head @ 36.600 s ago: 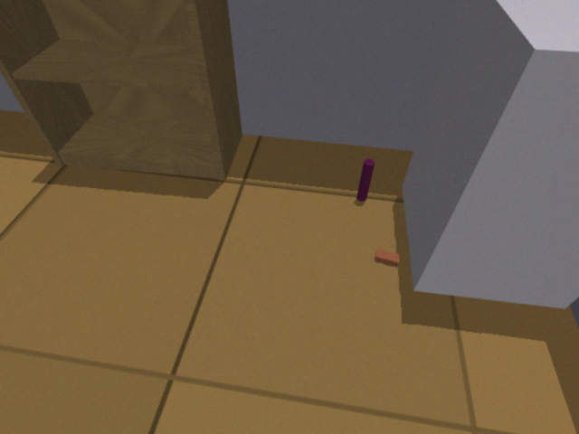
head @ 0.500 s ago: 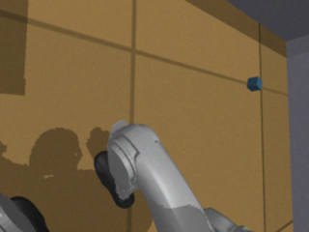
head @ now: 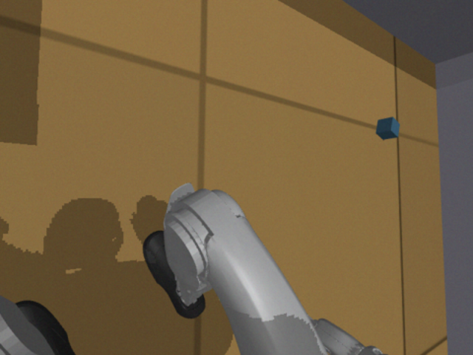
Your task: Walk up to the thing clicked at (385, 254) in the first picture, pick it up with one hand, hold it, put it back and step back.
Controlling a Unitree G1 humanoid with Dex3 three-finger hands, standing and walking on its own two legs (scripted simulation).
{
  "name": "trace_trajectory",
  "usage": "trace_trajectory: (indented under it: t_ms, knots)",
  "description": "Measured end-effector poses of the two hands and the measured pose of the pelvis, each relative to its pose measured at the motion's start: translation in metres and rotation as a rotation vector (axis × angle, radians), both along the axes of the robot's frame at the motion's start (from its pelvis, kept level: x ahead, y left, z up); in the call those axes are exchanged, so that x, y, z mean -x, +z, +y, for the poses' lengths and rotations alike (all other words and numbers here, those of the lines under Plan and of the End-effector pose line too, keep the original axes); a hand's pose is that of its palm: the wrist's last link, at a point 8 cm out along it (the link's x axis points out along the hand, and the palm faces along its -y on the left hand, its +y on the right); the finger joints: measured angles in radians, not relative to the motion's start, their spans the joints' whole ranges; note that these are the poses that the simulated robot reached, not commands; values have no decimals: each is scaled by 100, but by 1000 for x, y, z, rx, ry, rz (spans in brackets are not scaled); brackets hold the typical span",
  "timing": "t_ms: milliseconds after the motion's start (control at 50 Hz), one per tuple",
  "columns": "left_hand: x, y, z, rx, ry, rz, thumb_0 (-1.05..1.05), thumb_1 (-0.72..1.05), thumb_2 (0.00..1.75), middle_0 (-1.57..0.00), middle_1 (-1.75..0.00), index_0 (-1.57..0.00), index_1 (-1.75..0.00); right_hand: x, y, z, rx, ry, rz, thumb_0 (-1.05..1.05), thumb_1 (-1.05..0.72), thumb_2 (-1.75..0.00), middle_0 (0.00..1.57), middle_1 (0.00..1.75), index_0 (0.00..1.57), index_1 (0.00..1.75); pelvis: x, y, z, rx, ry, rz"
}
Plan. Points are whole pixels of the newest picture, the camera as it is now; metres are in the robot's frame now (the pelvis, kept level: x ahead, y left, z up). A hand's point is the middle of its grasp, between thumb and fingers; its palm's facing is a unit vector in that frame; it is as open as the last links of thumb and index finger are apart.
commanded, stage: close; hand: left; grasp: from above
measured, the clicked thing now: out of the picture +0.45 +0.39 -0.32
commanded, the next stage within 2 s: settle in 0.32 s
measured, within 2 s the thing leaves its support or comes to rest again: leaves its support in 0.80 s
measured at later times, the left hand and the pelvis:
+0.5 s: hand out of the picture +0.43 +0.37 -0.28, palm faces -0.11 -0.42 -0.90, open 8.1 cm; pelvis +0.00 +0.00 +0.00, yaw +0 degrees
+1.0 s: hand out of the picture +0.45 +0.39 -0.23, palm faces -0.03 -0.42 -0.90, open 7.7 cm; pelvis +0.00 +0.00 +0.01, yaw +1 degrees
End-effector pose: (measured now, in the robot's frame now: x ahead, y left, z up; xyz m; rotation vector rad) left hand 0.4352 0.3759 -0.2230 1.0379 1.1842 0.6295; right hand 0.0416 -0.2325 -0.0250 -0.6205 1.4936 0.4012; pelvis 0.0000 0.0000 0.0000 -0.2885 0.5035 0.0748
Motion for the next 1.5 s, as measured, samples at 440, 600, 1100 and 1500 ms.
trace_trajectory:
  t_ms: [440,600,1100,1500]
  knots:
    - [1,0,-2,-2,-1,2,0,30,51,-76,-46,-75,-47,0,-1,-1,-10,6,4,0,-91,-90,20,30,19,30,0,0,-2,-5,1,2]
    - [1,1,-2,1,12,-3,1,31,44,-79,-44,-79,-43,-1,-2,-1,-15,6,-1,0,-92,-90,20,30,19,30,0,0,-2,-8,2,-2]
    - [-14,65,22,-3,78,-28,0,35,28,-87,-34,-87,-32,13,-2,-9,-12,-137,-31,0,-91,-90,20,30,19,30,-4,6,-5,-27,8,49]
    - [-9,102,29,1,70,-28,1,31,33,-87,-38,-87,-36,18,-19,-11,-39,-198,-45,0,-91,-90,20,30,20,30,-4,6,-7,-69,29,90]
